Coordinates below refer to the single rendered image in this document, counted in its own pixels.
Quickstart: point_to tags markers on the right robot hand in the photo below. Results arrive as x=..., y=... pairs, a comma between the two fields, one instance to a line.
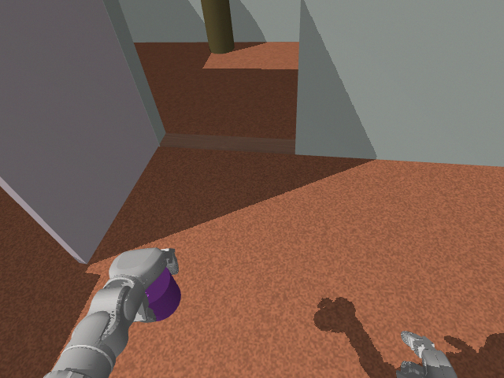
x=435, y=362

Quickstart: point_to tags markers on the left robot hand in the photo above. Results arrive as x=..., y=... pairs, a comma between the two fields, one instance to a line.
x=146, y=265

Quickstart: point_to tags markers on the left robot arm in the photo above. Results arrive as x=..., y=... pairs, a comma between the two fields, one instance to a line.
x=103, y=334

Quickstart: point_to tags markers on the tin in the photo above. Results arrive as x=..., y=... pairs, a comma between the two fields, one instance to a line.
x=163, y=295

